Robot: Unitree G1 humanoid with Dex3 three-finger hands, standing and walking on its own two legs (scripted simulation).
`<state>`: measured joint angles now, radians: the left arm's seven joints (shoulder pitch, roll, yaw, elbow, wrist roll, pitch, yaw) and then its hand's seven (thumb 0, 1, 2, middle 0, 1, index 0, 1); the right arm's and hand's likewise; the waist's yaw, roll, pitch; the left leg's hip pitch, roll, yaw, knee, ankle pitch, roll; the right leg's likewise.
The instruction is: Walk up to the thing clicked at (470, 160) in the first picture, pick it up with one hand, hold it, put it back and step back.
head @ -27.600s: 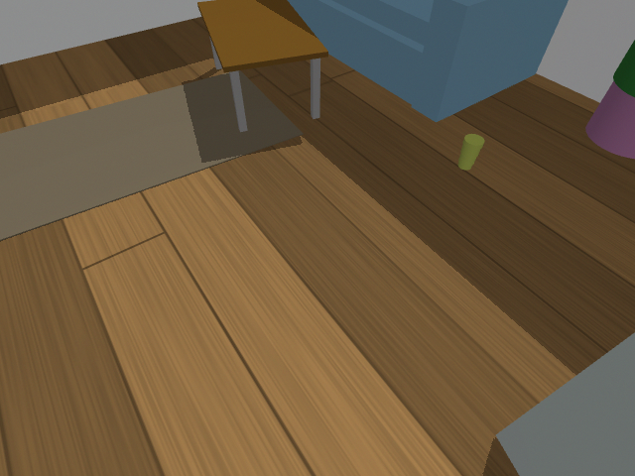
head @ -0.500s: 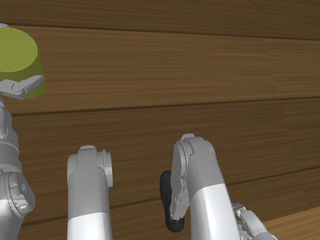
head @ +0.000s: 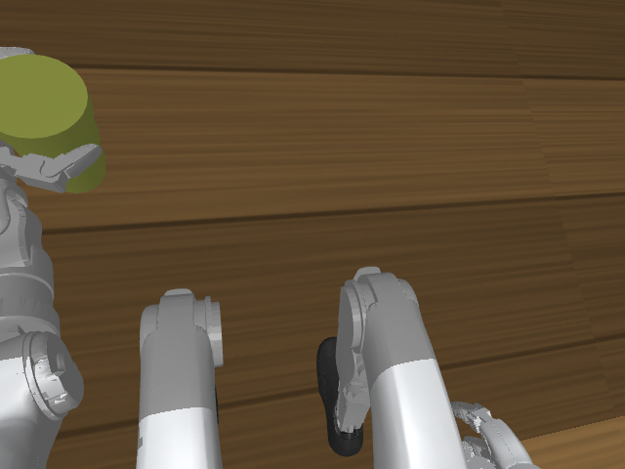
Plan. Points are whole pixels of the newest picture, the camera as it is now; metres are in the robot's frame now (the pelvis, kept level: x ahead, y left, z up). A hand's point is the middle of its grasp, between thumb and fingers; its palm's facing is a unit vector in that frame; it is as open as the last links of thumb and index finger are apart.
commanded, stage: settle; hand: left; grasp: from the side
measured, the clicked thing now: (58, 138) +0.50 +0.26 -0.07
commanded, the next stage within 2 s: lift in 0.16 s
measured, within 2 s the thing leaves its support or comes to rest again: neither
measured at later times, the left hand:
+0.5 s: hand (31, 121) +0.49 +0.26 -0.01, palm faces +0.28 -0.96 -0.05, open 11.8 cm
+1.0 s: hand out of the picture +0.45 +0.25 +0.12, palm faces +0.27 -0.96 -0.06, open 11.9 cm
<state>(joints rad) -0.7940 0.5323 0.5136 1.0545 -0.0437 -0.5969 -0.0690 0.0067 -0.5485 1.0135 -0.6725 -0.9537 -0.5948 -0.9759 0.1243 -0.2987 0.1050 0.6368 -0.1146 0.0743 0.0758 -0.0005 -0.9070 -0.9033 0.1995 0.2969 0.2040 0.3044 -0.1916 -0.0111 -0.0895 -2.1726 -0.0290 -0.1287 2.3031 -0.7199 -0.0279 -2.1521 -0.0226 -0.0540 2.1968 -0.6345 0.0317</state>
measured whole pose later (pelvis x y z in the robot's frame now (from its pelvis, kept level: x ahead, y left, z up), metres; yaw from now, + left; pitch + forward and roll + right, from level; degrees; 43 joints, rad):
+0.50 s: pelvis +0.00 +0.00 +0.01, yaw +1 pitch +34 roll -6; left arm -0.77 0.49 0.50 1.03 -0.05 -0.57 -0.09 0.01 -0.57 1.05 -0.67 -0.98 -0.59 -1.00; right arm 0.15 -0.28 0.07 0.66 -0.09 0.07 0.06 0.00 -0.94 -0.91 0.20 0.30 0.20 0.30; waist -0.18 0.00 -0.12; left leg -2.14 -0.03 -0.11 2.25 -0.71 -0.02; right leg -2.12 -0.03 -0.04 2.16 -0.63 0.03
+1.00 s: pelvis +0.01 +0.00 +0.11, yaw +3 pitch +33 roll -4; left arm -0.51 0.35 0.38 0.63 -0.12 -0.39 -0.06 0.01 -0.61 1.08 -0.67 -0.99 -0.60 -1.00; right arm 0.14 -0.27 0.00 0.61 0.00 0.03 0.01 0.00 -0.94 -0.91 0.20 0.30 0.20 0.30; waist -0.09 0.02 -0.19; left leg -1.83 -0.01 -0.08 1.94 -0.69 -0.02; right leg -1.82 -0.03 -0.03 1.87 -0.63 0.03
